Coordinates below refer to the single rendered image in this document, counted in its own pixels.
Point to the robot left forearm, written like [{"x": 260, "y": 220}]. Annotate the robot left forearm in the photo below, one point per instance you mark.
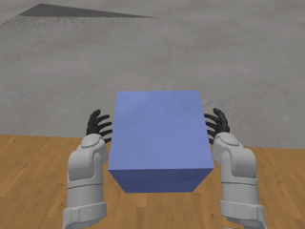
[{"x": 85, "y": 179}]

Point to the robot left hand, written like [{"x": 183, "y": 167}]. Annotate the robot left hand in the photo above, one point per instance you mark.
[{"x": 94, "y": 128}]

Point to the robot right forearm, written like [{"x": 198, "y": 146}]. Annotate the robot right forearm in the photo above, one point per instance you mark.
[{"x": 238, "y": 174}]

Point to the carton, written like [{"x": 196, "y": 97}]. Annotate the carton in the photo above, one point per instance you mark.
[{"x": 160, "y": 142}]

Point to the robot right hand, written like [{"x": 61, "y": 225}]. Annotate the robot right hand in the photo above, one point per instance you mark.
[{"x": 221, "y": 127}]

